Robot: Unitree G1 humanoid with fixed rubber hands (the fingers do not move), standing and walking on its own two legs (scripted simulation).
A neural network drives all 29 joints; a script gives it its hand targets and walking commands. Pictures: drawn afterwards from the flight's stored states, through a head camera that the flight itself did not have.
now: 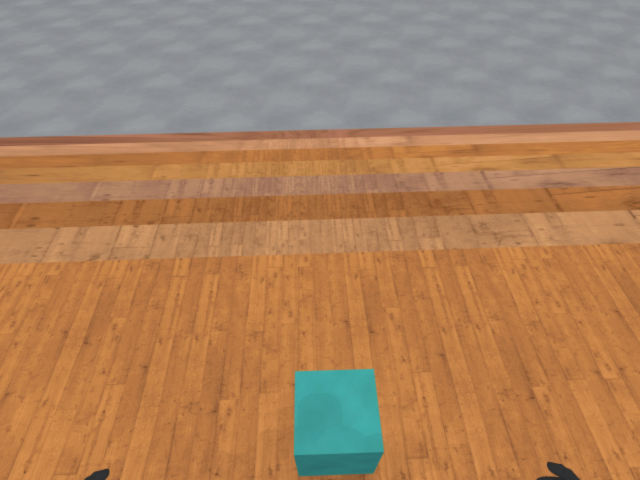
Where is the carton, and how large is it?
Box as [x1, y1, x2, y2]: [294, 369, 383, 475]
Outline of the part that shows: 373,369 295,371 294,457 299,475 373,472 383,452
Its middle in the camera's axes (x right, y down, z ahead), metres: +0.04 +0.49 +1.06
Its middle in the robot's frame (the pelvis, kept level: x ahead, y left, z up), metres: +0.38 -0.03 -0.66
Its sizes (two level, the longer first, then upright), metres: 0.210 0.200 0.250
